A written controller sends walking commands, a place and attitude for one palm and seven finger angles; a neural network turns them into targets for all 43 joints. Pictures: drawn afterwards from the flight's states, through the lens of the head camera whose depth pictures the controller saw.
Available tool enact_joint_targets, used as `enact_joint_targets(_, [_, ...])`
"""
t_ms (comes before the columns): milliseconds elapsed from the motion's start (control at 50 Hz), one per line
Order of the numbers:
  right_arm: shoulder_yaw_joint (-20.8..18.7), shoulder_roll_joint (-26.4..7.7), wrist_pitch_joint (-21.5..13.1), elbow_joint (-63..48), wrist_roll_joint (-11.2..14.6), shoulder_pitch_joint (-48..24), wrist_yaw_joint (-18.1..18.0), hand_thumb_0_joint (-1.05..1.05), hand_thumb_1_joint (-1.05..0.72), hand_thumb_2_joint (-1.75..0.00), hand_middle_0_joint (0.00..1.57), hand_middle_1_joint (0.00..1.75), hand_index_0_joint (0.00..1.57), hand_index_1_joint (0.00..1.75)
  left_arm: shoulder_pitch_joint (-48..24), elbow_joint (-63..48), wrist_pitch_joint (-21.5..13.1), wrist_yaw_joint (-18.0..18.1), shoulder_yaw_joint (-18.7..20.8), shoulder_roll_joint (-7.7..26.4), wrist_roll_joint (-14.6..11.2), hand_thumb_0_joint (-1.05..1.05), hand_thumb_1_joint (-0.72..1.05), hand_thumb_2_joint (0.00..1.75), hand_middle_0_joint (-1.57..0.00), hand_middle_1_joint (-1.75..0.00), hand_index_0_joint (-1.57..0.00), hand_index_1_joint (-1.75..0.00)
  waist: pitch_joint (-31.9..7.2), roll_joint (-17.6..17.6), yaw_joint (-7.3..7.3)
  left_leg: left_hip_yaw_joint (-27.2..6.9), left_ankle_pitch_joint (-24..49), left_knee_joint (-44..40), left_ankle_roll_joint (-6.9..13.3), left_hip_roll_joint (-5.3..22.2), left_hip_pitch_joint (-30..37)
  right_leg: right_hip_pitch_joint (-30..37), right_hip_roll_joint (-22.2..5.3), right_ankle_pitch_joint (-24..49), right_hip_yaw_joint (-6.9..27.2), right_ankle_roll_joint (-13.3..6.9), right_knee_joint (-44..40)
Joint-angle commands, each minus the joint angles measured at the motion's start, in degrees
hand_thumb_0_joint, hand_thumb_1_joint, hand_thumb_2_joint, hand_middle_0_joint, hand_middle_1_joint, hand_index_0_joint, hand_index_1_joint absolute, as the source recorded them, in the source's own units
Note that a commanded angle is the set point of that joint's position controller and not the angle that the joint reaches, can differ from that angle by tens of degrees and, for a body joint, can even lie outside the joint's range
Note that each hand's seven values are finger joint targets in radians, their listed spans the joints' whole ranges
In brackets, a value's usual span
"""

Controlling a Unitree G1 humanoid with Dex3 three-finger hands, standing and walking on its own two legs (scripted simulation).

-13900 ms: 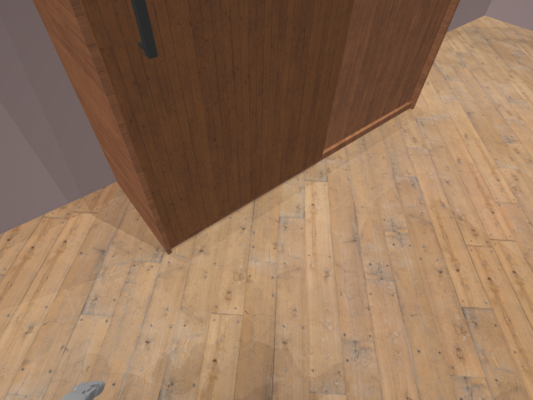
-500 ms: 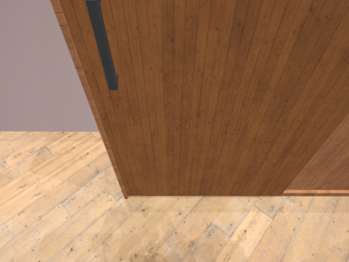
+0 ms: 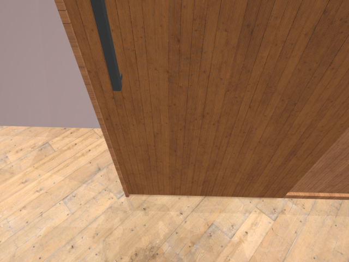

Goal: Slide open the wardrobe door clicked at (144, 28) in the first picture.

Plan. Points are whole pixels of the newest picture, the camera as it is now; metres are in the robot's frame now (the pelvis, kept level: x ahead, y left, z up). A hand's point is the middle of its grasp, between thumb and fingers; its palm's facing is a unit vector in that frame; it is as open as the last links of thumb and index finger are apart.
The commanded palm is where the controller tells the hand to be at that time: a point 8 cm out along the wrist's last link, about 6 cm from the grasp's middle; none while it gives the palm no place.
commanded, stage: look again from close up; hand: left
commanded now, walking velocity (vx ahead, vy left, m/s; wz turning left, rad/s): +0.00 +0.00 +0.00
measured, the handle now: (110, 46) +0.57 +0.21 +0.21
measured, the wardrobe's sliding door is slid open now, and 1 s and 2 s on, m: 0.00 0.00 0.00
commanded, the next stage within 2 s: shuffle to correct the standing spot in 0.46 s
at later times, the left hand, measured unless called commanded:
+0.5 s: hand out of the picture +0.08 +0.24 -0.16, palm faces -0.03 -0.94 -0.33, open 7.4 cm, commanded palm none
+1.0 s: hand out of the picture +0.05 +0.21 -0.19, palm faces +0.00 -0.98 -0.19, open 7.4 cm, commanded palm none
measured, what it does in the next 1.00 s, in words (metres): shifts its weight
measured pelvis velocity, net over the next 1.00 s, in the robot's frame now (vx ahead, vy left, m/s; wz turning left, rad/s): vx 0.07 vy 0.03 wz -0.02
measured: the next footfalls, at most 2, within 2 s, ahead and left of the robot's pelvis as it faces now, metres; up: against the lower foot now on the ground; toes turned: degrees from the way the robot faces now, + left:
right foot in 1.12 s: +0.13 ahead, -0.07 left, +0.00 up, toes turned -4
left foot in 1.32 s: +0.13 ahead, +0.17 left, +0.00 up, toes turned -1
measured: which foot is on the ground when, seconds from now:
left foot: down 0.00-1.00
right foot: down 0.00-0.96, up 0.98-1.00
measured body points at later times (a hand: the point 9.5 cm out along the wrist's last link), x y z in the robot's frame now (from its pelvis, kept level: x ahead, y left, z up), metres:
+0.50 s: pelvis +0.02 +0.00 +0.00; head +0.03 +0.00 +0.45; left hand +0.08 +0.29 -0.13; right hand +0.09 -0.29 -0.13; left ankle +0.01 +0.13 -0.74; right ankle +0.04 -0.14 -0.74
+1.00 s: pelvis +0.07 +0.03 -0.01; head +0.08 +0.05 +0.44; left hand +0.05 +0.26 -0.18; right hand +0.04 -0.21 -0.16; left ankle +0.01 +0.13 -0.74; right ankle +0.04 -0.13 -0.74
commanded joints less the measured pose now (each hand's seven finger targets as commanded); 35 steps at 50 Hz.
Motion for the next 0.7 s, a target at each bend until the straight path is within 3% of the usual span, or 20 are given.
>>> enact_joint_targets(0, [-2.0,-11.5,-0.9,-3.2,0.3,-1.6,-0.7,0.0,-0.9,-0.9,0.2,0.3,0.2,0.3,-1.6,-3.5,-1.3,0.6,2.5,11.0,0.0,0.0,0.9,0.9,-0.2,-0.3,-0.2,-0.3,-2.5,1.1,-0.11,-4.5,2.8,-6.0,1.6,5.2,-3.5,4.4,-3.9,-0.2,5.1,-2.3,-4.2])
enact_joint_targets(140, [-2.0,-11.8,-0.9,-3.0,0.3,-2.4,-0.7,0.0,-0.9,-0.9,0.2,0.3,0.2,0.3,-1.9,-3.2,-1.3,0.5,2.5,11.3,0.0,0.0,0.9,0.9,-0.2,-0.3,-0.2,-0.3,-2.9,-0.1,-0.18,-4.4,2.6,-6.4,1.6,5.1,-2.4,4.3,-3.9,-0.7,5.3,-2.2,-4.7])
enact_joint_targets(280, [-1.7,-11.6,-1.0,-2.8,0.4,-2.2,-0.8,0.0,-0.9,-0.9,0.2,0.3,0.2,0.3,-1.9,-2.9,-1.5,0.6,2.4,11.3,-0.1,0.0,0.9,0.9,-0.2,-0.3,-0.2,-0.3,-5.0,-0.2,-0.16,-4.0,8.4,-5.8,1.5,5.5,-0.4,6.8,-4.0,5.9,4.7,-2.4,-3.9])
enact_joint_targets(360, [-1.6,-11.8,-0.9,-2.4,0.3,-2.9,-0.8,0.0,-0.9,-0.9,0.2,0.3,0.2,0.3,-2.2,-2.4,-1.3,0.5,2.4,11.3,-0.1,0.0,0.9,0.9,-0.2,-0.3,-0.2,-0.3,-3.0,0.5,-0.07,-3.9,5.3,-6.7,1.3,5.3,-1.3,5.8,-4.0,2.5,5.0,-2.2,-5.0])
enact_joint_targets(540, [-1.4,-11.5,-1.0,-2.0,0.3,-2.4,-0.9,0.0,-0.9,-0.9,0.2,0.3,0.2,0.3,-2.1,-2.2,-1.5,0.6,2.4,11.2,-0.1,0.0,0.9,0.9,-0.2,-0.3,-0.2,-0.3,-4.3,-0.2,-0.04,-3.7,7.4,-6.6,1.3,5.4,-0.3,7.0,-4.2,5.0,4.7,-2.3,-5.0])
enact_joint_targets(600, [-0.2,-7.0,-0.2,-0.7,0.0,-0.2,-0.8,0.0,-0.9,-0.9,0.2,0.3,0.2,0.3,0.2,-1.0,-0.9,0.8,1.6,7.2,-0.2,0.0,0.9,0.9,-0.2,-0.3,-0.2,-0.3,-3.9,-0.2,0.13,-2.6,3.6,-5.9,0.5,4.6,-0.7,6.8,-4.6,-0.3,5.0,-1.8,-6.0])
enact_joint_targets(680, [0.4,-3.9,0.9,0.0,-0.5,3.5,-0.5,0.0,-0.9,-0.9,0.2,0.3,0.2,0.3,3.1,-0.5,0.1,0.8,1.7,6.0,0.1,0.0,0.9,0.9,-0.2,-0.3,-0.2,-0.3,0.4,-2.8,0.53,-0.7,-5.9,-3.7,0.2,2.6,-4.1,3.4,-5.2,-14.8,7.1,-2.3,-7.7])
